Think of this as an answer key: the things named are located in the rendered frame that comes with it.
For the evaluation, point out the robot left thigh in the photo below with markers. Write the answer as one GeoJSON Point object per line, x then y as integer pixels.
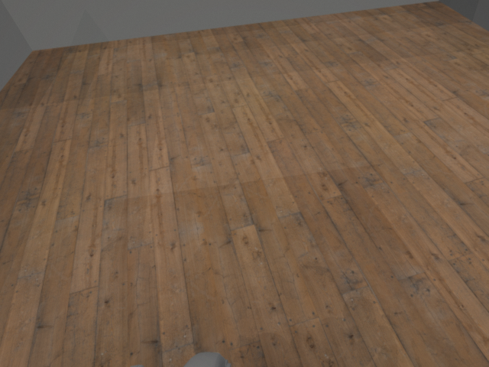
{"type": "Point", "coordinates": [208, 359]}

